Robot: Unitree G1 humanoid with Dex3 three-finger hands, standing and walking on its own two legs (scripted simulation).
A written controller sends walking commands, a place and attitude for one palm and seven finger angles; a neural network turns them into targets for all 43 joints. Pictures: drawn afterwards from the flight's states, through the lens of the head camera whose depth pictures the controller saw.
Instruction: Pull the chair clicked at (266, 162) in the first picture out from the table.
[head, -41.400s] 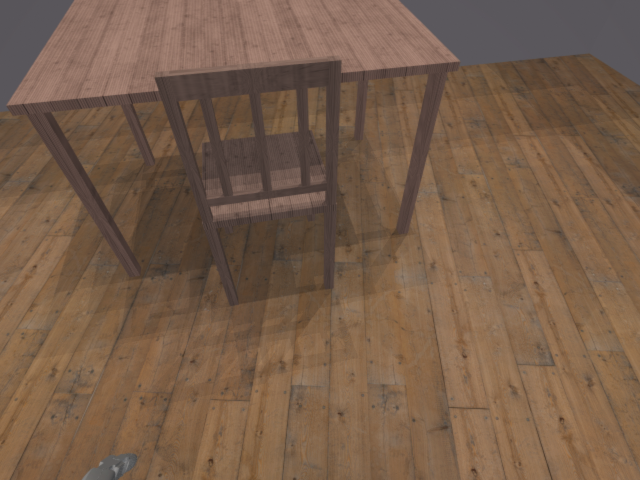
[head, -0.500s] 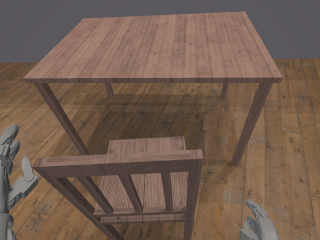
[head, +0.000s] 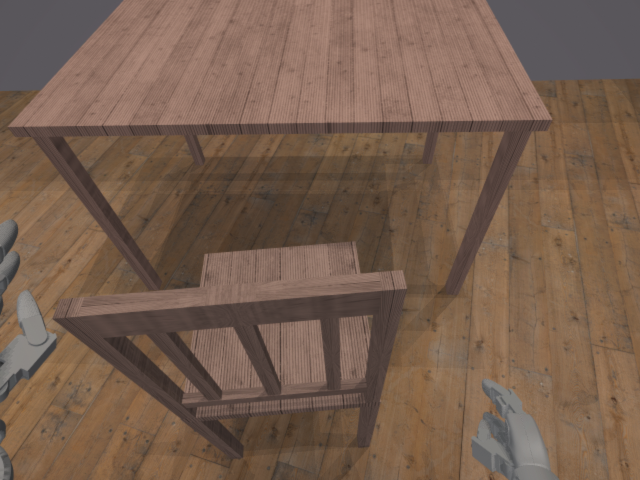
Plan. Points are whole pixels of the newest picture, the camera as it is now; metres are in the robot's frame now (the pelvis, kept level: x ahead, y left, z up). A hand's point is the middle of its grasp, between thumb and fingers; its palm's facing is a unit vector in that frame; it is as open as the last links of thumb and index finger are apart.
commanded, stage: step back with the hand held close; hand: left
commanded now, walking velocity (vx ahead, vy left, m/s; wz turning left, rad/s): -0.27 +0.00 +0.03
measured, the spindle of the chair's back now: (261, 360) +0.29 +0.12 -0.10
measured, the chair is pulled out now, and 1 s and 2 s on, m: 0.32 0.32 0.32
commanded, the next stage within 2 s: stop stepping back and stand still in 1.96 s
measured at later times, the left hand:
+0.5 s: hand (10, 428) +0.14 +0.26 +0.15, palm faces +0.48 -0.75 -0.45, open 7.4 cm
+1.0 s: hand out of the picture +0.11 +0.26 +0.15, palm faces +0.49 -0.74 -0.46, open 7.4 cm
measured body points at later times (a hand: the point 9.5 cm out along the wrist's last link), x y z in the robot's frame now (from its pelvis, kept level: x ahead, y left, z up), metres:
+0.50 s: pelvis -0.07 -0.01 -0.01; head -0.05 -0.02 +0.44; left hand +0.11 +0.29 +0.18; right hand +0.11 -0.24 -0.10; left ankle -0.05 +0.12 -0.74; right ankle +0.05 -0.14 -0.74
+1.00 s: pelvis -0.10 +0.00 -0.02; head -0.06 +0.00 +0.43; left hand +0.08 +0.30 +0.18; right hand +0.07 -0.24 -0.11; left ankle -0.05 +0.12 -0.74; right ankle +0.05 -0.14 -0.74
